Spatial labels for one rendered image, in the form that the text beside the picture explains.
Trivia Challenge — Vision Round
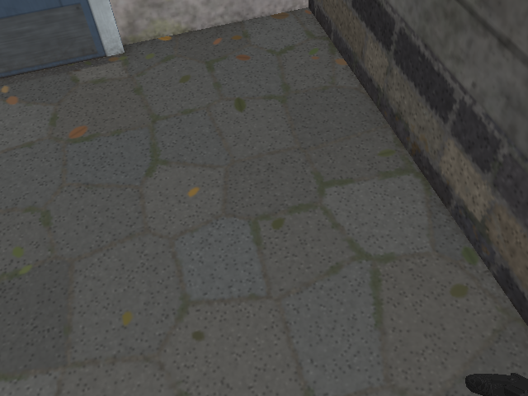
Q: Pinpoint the right robot hand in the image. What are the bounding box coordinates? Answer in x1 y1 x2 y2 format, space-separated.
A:
465 373 528 396

